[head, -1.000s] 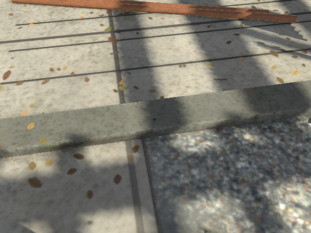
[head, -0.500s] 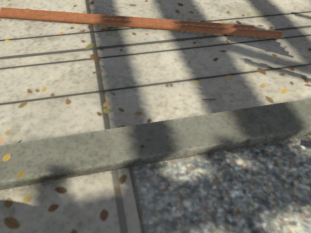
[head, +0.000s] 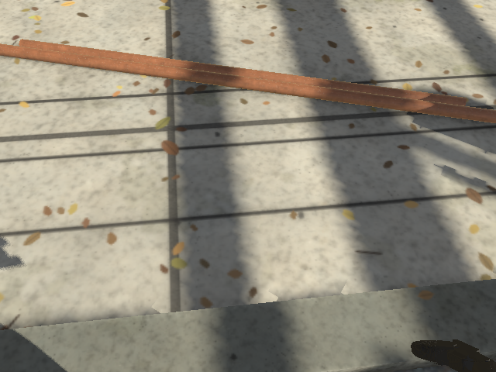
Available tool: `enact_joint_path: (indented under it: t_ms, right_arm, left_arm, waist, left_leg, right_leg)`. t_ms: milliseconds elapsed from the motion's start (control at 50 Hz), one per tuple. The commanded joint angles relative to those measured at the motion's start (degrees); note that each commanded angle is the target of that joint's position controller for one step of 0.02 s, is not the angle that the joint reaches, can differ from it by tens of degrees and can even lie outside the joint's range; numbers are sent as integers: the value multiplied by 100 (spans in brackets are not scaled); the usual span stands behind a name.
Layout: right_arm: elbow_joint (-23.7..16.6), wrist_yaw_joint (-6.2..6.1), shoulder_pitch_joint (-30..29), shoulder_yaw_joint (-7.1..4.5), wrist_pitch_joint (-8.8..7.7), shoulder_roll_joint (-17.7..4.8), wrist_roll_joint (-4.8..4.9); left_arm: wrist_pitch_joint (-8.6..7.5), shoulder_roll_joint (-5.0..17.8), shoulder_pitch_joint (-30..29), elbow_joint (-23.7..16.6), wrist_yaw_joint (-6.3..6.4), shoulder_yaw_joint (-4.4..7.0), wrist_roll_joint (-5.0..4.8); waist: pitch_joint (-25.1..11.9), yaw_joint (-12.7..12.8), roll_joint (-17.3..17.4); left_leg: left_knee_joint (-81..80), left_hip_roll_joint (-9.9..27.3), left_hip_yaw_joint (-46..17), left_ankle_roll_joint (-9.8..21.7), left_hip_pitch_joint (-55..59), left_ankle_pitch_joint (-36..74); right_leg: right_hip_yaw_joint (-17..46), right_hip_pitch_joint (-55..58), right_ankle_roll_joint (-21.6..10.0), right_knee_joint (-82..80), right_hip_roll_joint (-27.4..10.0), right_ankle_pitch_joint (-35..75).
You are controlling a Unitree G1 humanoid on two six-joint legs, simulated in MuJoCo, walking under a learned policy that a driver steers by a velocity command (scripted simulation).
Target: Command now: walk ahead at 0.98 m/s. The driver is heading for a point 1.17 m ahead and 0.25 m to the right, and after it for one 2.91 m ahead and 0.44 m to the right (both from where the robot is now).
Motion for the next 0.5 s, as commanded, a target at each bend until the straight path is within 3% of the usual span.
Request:
enact_joint_path:
  t_ms: [20,60,80,100,120,140,160,180,200,220,240,260,280,300,320,340,360,380,400,420,440,460,480,500]
  right_arm:
    - [-52,-19,-56,-58,22,-346,-6]
    - [-109,-129,-219,-106,35,-513,-94]
    - [8,-187,221,-163,43,-633,-81]
    - [299,-244,1134,-264,48,-819,-17]
    - [695,-294,2210,-363,86,-937,10]
    - [1053,-318,3162,-442,98,-983,-26]
    - [1279,-291,3334,-410,99,-988,-190]
    - [1207,-201,3283,-195,-48,-826,-363]
    - [1304,-243,3453,-249,-81,-703,-335]
    - [1337,-365,3001,-324,-77,-876,-291]
    - [1199,-360,2562,-144,-113,-319,-227]
    - [1215,-375,2472,-93,-185,-410,-244]
    - [1333,-390,2567,-33,-258,-335,-163]
    - [1370,-389,2476,26,-346,-226,-82]
    - [1456,-363,2441,30,-402,-276,-126]
    - [1474,-353,2404,26,-464,-376,-87]
    - [1511,-326,2458,61,-473,-283,-67]
    - [1568,-353,2485,93,-470,-264,-24]
    - [1448,-394,2302,149,-424,-200,86]
    - [1319,-401,2361,178,-411,-226,198]
    - [1270,-402,2575,128,-465,-639,220]
    - [1121,-453,2526,-17,-475,-1098,195]
    - [1049,-530,2247,-133,-444,-1393,148]
    - [847,-563,1786,-247,-343,-1565,135]
  left_arm:
    - [-97,687,-581,-399,7,62,19]
    - [24,817,-220,-236,84,63,113]
    - [80,962,-290,-231,130,86,136]
    - [140,980,-536,-308,178,90,184]
    - [165,966,-921,-503,182,79,167]
    - [190,1034,-1395,-716,135,108,36]
    - [98,462,-1632,-980,14,6,35]
    - [18,-321,-972,-1265,64,-224,-25]
    - [-4,-42,-702,-1224,122,-198,-189]
    - [64,120,-781,-1385,156,-221,-113]
    - [181,428,-1440,-1374,85,-164,129]
    - [291,316,-1471,-1433,-9,-184,219]
    - [404,272,-1610,-1519,-84,-214,257]
    - [481,178,-1965,-1757,-150,-261,232]
    - [540,-79,-2259,-1965,-132,-361,190]
    - [561,-98,-2519,-2217,-86,-409,187]
    - [554,-149,-2785,-2384,-49,-463,151]
    - [549,-173,-2989,-2593,-36,-520,110]
    - [549,-51,-3010,-2652,-148,-559,85]
    - [556,-16,-2650,-2406,-276,-545,-43]
    - [529,-66,-2224,-2315,-324,-517,-17]
    - [536,282,-1465,-2031,-329,-380,-4]
    - [525,553,-417,-1714,-266,-236,12]
    - [464,998,697,-1358,-210,-21,18]
  waist:
    - [711,-317,-211]
    - [781,-279,-295]
    - [529,-523,-459]
    - [76,-962,-584]
    - [-579,-1461,-350]
    - [-754,-2001,174]
    - [-533,-1685,1295]
    - [-358,-886,1516]
    - [-726,-997,1175]
    - [-306,-573,1154]
    - [186,-605,0]
    - [460,-417,90]
    - [753,-270,-153]
    - [987,-138,-215]
    - [1065,-84,68]
    - [1160,-4,72]
    - [1163,-32,-82]
    - [1180,24,-3]
    - [1184,94,-529]
    - [581,42,-695]
    - [199,255,-181]
    - [-422,574,221]
    - [-993,1160,696]
    - [-1464,1724,922]
  left_leg:
    - [-804,-218,401,43,1697,644]
    - [-1244,-284,450,159,1195,158]
    - [-1380,-270,298,231,1448,16]
    - [-1413,-166,69,353,2011,-13]
    - [-1352,-409,195,384,3003,-152]
    - [-1890,-283,159,628,3996,-120]
    - [-1356,249,-496,715,5138,-364]
    - [-180,936,-1620,760,5542,1790]
    - [-942,1560,-2771,1435,6024,168]
    - [-1949,2142,-3662,1635,5280,-2840]
    - [-2455,1591,-3209,1257,4345,-3938]
    - [-2491,1625,-3066,1205,3699,-3763]
    - [-2594,1575,-2565,1024,3101,-3071]
    - [-2852,1333,-1860,768,2386,-2754]
    - [-3024,1152,-1360,658,1985,-2113]
    - [-3160,1024,-852,495,1922,-1272]
    - [-3255,754,-299,306,1910,-597]
    - [-3504,637,76,230,1882,-294]
    - [-3870,353,718,84,1423,106]
    - [-3874,127,989,76,1137,1879]
    - [-3278,405,1042,56,1291,3923]
    - [-2410,480,1065,-28,1913,5415]
    - [-1050,529,1032,-133,2527,5727]
    - [661,466,934,-163,2813,5398]
  right_leg:
    - [660,-1357,-539,-1515,-1214,1102]
    - [523,-59,-503,-936,-1356,2729]
    - [447,287,-474,-130,-1447,3769]
    - [403,371,-474,1034,-1503,4649]
    - [277,49,-469,2372,-1335,5359]
    - [-58,-993,-403,4750,-799,4495]
    - [145,-3195,-418,6586,-81,-117]
    - [1221,-4666,-549,7672,-79,-1300]
    - [1366,-5620,-472,7850,-124,-906]
    - [1442,-6242,-361,7815,-643,-710]
    - [1320,-6136,-205,7557,-869,-439]
    - [1472,-6116,-97,7667,-840,-327]
    - [1537,-6150,-20,7636,-1031,-292]
    - [1453,-5988,27,7347,-1109,-175]
    - [1121,-6015,10,7713,-1003,-251]
    - [1019,-6216,-97,7554,-1063,-194]
    - [707,-6232,-201,7273,-1015,-180]
    - [573,-6076,-316,6809,-1120,-85]
    - [223,-5040,-392,5475,-1159,664]
    - [-482,-3418,-465,5083,-634,1320]
    - [-599,-2403,-541,5095,-485,1705]
    - [-717,-1705,-563,5004,-123,1584]
    - [-391,-1056,-704,4608,-72,1726]
    - [-366,-265,-710,3875,115,1906]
